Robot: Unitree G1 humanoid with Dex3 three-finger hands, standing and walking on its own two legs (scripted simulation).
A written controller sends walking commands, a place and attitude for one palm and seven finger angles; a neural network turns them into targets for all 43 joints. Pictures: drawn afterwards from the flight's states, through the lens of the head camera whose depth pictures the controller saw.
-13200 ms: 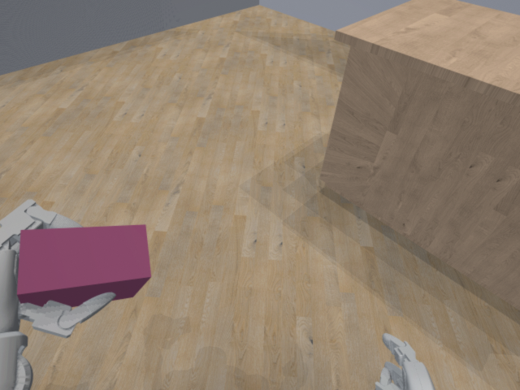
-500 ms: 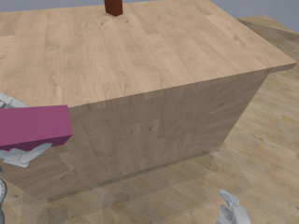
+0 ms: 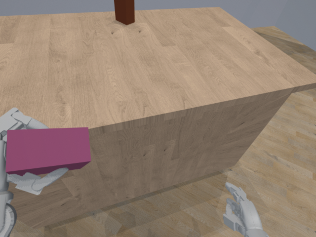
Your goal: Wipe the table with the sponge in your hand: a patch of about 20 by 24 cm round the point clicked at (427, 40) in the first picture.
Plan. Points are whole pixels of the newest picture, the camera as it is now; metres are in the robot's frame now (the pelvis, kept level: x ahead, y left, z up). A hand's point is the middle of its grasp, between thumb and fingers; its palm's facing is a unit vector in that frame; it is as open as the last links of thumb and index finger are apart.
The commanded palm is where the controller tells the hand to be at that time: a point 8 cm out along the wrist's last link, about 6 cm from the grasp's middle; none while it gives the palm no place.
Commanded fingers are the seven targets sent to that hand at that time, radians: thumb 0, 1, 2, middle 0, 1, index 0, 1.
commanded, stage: shuffle to correct the standing spot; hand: left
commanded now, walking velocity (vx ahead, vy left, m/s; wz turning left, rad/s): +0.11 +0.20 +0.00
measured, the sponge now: (62, 151) +0.23 +0.22 +0.15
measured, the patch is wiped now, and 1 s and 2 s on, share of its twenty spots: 0.00 0.00 0.00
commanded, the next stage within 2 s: come to a stop and stand still in 1.08 s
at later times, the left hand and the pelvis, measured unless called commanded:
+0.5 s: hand (17, 143) +0.22 +0.28 +0.18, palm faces +0.39 -0.84 -0.38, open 10.2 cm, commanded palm +0.15 +0.33 +0.18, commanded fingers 0.00 0.10 1.30 -1.20 -1.60 -1.20 -1.60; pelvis +0.00 +0.04 -0.01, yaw +1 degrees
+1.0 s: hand out of the picture +0.25 +0.35 +0.18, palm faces +0.36 -0.82 -0.45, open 10.2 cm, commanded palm +0.19 +0.41 +0.18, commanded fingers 0.00 0.10 1.30 -1.20 -1.60 -1.20 -1.60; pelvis +0.03 +0.13 -0.01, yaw -1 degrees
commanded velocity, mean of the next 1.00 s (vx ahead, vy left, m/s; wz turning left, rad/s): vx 0.13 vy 0.16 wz -0.06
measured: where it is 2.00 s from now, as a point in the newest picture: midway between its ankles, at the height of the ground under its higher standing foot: outside the picture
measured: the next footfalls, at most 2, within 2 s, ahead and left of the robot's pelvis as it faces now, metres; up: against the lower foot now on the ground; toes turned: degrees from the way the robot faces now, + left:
right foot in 0.52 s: +0.06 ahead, -0.06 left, +0.00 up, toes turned -7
left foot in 0.76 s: +0.12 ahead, +0.28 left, +0.00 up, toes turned -8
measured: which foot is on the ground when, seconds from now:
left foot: down 0.00-0.48, up 0.50-0.74, down 0.76-1.00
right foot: down 0.00-0.38, up 0.40-0.50, down 0.52-0.78, up 0.80-0.90, down 0.92-1.00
